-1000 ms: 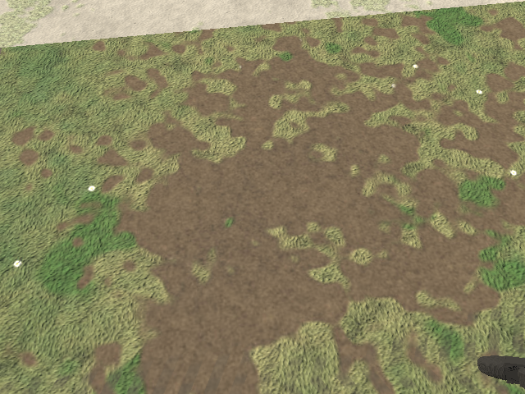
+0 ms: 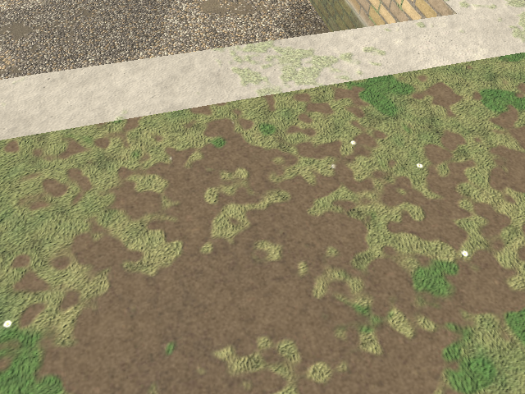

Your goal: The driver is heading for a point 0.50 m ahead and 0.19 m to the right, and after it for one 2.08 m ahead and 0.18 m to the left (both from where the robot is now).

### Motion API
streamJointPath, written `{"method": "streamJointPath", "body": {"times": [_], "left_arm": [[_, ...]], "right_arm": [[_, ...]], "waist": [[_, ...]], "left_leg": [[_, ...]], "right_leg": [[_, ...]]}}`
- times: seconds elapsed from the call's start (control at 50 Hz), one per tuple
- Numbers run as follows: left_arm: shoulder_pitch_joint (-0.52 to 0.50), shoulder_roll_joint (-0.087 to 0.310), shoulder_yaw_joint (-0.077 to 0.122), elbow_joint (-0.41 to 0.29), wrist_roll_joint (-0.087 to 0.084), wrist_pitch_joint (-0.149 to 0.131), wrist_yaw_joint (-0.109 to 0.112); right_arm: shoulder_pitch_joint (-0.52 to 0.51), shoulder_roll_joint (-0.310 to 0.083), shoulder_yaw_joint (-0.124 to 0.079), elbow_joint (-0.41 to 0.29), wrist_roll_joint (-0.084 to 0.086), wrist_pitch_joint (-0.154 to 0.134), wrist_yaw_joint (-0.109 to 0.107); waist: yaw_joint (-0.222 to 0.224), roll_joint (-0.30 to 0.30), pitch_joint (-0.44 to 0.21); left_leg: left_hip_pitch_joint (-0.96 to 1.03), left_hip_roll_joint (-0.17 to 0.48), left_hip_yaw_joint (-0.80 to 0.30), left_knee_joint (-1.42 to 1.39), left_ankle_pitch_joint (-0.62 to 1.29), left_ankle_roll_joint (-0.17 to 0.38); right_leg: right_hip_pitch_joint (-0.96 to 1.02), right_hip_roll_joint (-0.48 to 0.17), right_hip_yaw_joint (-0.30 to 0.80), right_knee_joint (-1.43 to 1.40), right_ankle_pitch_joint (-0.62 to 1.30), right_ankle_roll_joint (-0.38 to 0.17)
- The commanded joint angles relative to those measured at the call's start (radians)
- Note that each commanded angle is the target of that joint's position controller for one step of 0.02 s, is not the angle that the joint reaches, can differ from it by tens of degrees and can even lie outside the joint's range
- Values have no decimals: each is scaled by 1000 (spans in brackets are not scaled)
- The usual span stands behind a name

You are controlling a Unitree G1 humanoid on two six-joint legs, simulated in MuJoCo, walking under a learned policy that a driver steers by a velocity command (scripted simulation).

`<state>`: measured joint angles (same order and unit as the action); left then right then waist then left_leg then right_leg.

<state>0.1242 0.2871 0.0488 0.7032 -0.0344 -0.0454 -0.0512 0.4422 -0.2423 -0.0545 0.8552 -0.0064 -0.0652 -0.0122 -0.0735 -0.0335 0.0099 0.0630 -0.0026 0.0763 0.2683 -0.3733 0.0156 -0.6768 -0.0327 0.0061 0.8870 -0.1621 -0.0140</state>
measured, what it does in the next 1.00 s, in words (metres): walks ahead, turning right: right foot, then left foot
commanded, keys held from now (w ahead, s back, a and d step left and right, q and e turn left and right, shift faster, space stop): w+e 0.58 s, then w+q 0.42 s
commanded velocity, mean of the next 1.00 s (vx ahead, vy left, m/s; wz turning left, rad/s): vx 0.48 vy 0.00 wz -0.29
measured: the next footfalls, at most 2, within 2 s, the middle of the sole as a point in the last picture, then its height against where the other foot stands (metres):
right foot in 0.14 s outside the picture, level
left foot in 0.66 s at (246, 365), level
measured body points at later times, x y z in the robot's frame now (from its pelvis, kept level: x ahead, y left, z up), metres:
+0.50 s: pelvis +0.25 -0.06 +0.01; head +0.28 -0.08 +0.46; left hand +0.39 +0.20 -0.09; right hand +0.38 -0.36 -0.07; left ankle +0.49 +0.09 -0.67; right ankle +0.21 -0.12 -0.73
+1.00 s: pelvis +0.52 -0.10 +0.01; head +0.55 -0.10 +0.46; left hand +0.81 +0.05 -0.06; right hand +0.44 -0.37 -0.11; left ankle +0.51 +0.02 -0.73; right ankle +0.62 -0.29 -0.70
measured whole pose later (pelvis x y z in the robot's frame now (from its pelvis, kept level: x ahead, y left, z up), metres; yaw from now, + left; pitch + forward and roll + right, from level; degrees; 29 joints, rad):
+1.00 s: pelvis +0.52 -0.10 +0.01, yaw -16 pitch +2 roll +0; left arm 0.06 0.27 0.03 0.64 0.00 -0.10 -0.02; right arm 0.41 -0.27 -0.06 0.79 0.02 -0.05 0.00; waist -0.11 -0.03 0.03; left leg -0.13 -0.08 -0.15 0.35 -0.24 0.04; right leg -0.55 -0.02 0.10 0.59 -0.07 0.04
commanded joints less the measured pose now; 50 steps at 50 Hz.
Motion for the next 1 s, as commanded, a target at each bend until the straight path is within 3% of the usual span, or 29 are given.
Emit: {"method": "streamJointPath", "body": {"times": [0.02, 0.06, 0.1, 0.12, 0.14, 0.16, 0.18, 0.2, 0.22, 0.24, 0.26, 0.28, 0.32, 0.38, 0.46, 0.54, 0.58, 0.62, 0.64, 0.66, 0.68, 0.7, 0.72, 0.74, 0.76, 0.78, 0.82, 0.9, 1.0], "left_arm": [[-190, -4, -15, -143, 8, -16, -17], [-174, 39, 2, -160, 8, -10, -17], [-88, 84, 26, -153, 10, -1, -15], [39, 119, 49, -125, 8, 6, -11], [188, 168, 78, -87, 8, 17, 5], [305, 244, 93, -58, 6, 29, 29], [261, 278, 84, -94, 18, 11, 23], [243, 200, 70, -95, 20, 2, 20], [194, 169, 59, -90, 22, -7, 22], [131, 155, 53, -98, 22, -15, 20], [79, 135, 48, -110, 32, -21, 19], [52, 125, 45, -124, 42, -22, 21], [48, 117, 44, -118, 32, -29, 24], [103, 141, 51, -94, 29, -30, 41], [175, 157, 57, -64, 13, -15, 58], [239, 160, 59, -36, 3, 0, 65], [247, 154, 58, -31, 6, 9, 67], [237, 138, 54, -23, 15, 13, 67], [238, 113, 45, -24, 19, 11, 64], [235, 66, 25, -37, 29, 5, 59], [372, 24, 9, -39, 10, -7, 59], [366, 72, 10, -38, 7, -17, 61], [246, 144, 27, -55, 5, -23, 58], [154, 140, 24, -74, 17, -29, 58], [102, 125, 23, -91, 34, -38, 55], [95, 113, 25, -95, 44, -45, 53], [111, 79, 18, -94, 47, -50, 48], [-2, 28, -8, -117, 48, -57, 41], [-111, 69, 6, -139, 26, -69, 32]], "right_arm": [[-44, -186, -38, -59, 10, -23, -12], [-43, -209, -45, -50, 18, -23, -13], [-50, -230, -53, -52, 22, -12, -20], [-62, -238, -56, -55, 21, -4, -24], [-65, -231, -52, -65, 20, -6, -27], [-43, -148, -26, -97, -18, -16, -22], [31, -76, 6, -141, -3, -48, -1], [-104, -187, -23, -155, 29, -72, 13], [-173, -194, -23, -188, 50, -83, 17], [-182, -177, -19, -184, 33, -84, 8], [-163, -179, -26, -174, 12, -76, -1], [-137, -180, -30, -171, 5, -61, -2], [-127, -164, -29, -173, -9, -38, -7], [-233, -137, -21, -212, -21, -26, -16], [-390, -105, -6, -247, -12, -42, -5], [-491, -122, -7, -276, 9, -61, 18], [-488, -145, -17, -279, 14, -70, 28], [-396, -161, -26, -251, 16, -78, 34], [-312, -184, -39, -230, 7, -81, 28], [-178, -225, -50, -217, -11, -85, 22], [-45, -318, -78, -174, -21, -73, 22], [-4, -258, -69, -145, 14, -65, 36], [-61, -188, -46, -158, 28, -59, 36], [-116, -166, -36, -175, 17, -48, 35], [-148, -153, -29, -178, 12, -39, 36], [-163, -141, -22, -182, 7, -37, 34], [-168, -138, -21, -179, 10, -32, 30], [-144, -200, -42, -158, 27, -20, 9], [-62, -207, -47, -133, 38, 3, -1]], "waist": [[-9, 126, 86], [22, 145, 64], [85, 173, -8], [157, 167, -74], [232, 134, -140], [228, -86, -227], [140, -227, -409], [206, -80, -319], [174, -38, -156], [116, 61, -72], [74, 55, -43], [42, 21, -33], [27, -2, -24], [59, 0, 9], [128, -24, 0], [164, -40, -2], [151, -64, -14], [108, -109, -38], [70, -108, -82], [8, -50, -207], [29, 228, -351], [11, 314, -316], [-4, 202, -157], [-1, 121, -77], [15, 88, -4], [40, 98, 10], [66, 136, -6], [43, 139, -7], [17, 136, -11]], "left_leg": [[-120, 214, -29, -122, 556, 114], [-58, 238, 8, -50, 807, 98], [-2, 252, 47, 116, 1125, 74], [-34, 244, 65, 277, 1193, 57], [-181, 212, 74, 493, 1101, 30], [-456, 111, 74, 864, 330, -4], [-744, -57, -126, 1155, -225, -26], [-841, 2, -228, 1193, -137, -12], [-862, 39, -197, 1125, -35, 6], [-811, 83, -188, 1042, 28, 4], [-741, 111, -190, 972, 65, -4], [-683, 128, -195, 948, 89, -10], [-654, 133, -172, 883, 113, -40], [-700, 120, -155, 724, 253, -81], [-657, 66, -154, 429, 452, -95], [-609, 19, -166, 277, 438, -86], [-566, -1, -177, 220, 359, -70], [-474, 7, -142, 186, 320, -28], [-344, 8, -127, 152, 315, 13], [-115, 134, -244, 188, 309, 91], [251, 326, -647, 165, 168, 279], [283, 382, -901, 31, -67, 318], [172, 347, -812, 10, -149, 274], [55, 297, -694, -1, -79, 245], [-51, 255, -617, -23, 29, 240], [-114, 219, -564, -38, 128, 227], [-173, 172, -491, -56, 260, 225], [-294, 129, -381, -63, 355, 217], [-298, 140, -440, -11, 254, 177]], "right_leg": [[72, 10, -72, -180, 121, -2], [125, 38, -92, -228, 91, -43], [233, 89, -126, -236, 31, -93], [394, 116, -131, -268, 49, -125], [641, 118, -81, -297, 69, -161], [919, -88, 236, -307, 74, -228], [1112, -317, 857, -525, -228, -430], [1020, -285, 815, -620, -360, -367], [854, -249, 670, -646, -341, -324], [684, -205, 567, -656, -225, -296], [567, -160, 482, -661, -115, -280], [484, -130, 434, -682, -69, -276], [392, -106, 372, -701, 8, -286], [340, -75, 313, -706, 51, -276], [375, -40, 287, -659, 38, -221], [462, -62, 365, -586, -13, -212], [524, -77, 426, -524, 6, -201], [570, -101, 422, -462, 104, -180], [566, -65, 388, -375, 215, -155], [488, -20, 319, -143, 198, -120], [150, 128, 170, 202, -57, -30], [-48, 124, 158, 347, -400, -10], [-129, 59, 163, 396, -332, -16], [-124, 25, 123, 378, -261, -18], [-117, 1, 105, 306, -213, -16], [-68, -24, 102, 237, -174, -12], [8, -25, 73, 121, -164, 8], [148, 11, 31, -173, -6, 49], [290, 51, 66, -356, 147, 55]]}}
Keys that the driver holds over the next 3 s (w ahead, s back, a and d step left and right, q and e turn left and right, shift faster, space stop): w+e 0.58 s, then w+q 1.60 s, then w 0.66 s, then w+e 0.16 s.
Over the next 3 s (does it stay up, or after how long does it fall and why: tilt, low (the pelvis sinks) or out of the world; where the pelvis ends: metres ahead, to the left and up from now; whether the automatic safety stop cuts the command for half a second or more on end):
stays up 1.48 0.09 0.00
